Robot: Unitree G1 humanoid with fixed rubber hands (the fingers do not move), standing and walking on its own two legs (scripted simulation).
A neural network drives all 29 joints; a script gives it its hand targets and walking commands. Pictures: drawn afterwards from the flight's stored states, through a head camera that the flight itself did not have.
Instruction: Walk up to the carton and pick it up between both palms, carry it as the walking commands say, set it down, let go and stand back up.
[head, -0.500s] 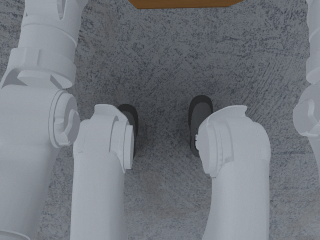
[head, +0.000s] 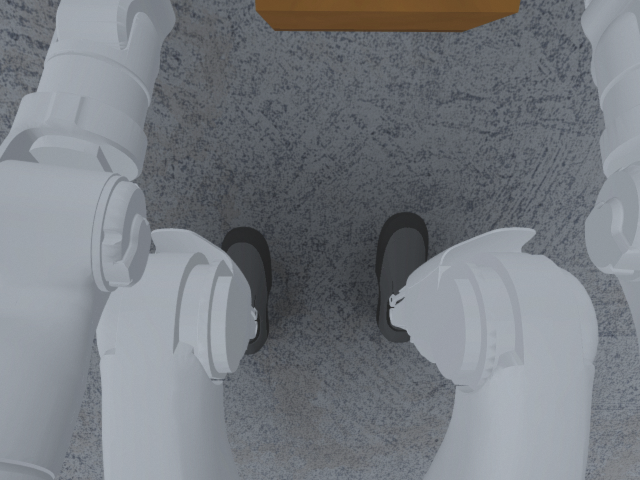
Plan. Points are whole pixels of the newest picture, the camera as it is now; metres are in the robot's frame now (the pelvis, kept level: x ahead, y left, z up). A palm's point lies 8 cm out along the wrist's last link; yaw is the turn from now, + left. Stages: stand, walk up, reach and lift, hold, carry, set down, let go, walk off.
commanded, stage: reach and lift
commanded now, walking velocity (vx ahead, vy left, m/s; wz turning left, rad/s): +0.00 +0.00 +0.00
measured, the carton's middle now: out of the picture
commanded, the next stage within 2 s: none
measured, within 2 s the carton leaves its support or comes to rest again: leaves its support in 1.46 s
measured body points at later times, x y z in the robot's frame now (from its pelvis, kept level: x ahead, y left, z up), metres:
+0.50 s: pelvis +0.00 +0.00 +0.01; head +0.39 -0.03 +0.21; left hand +0.56 +0.10 -0.22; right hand +0.54 -0.24 -0.22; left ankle +0.10 +0.12 -0.32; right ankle +0.11 -0.12 -0.32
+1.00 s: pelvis +0.00 +0.00 +0.00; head +0.39 -0.04 +0.21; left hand +0.56 +0.09 -0.22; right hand +0.54 -0.23 -0.22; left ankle +0.10 +0.12 -0.32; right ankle +0.11 -0.12 -0.32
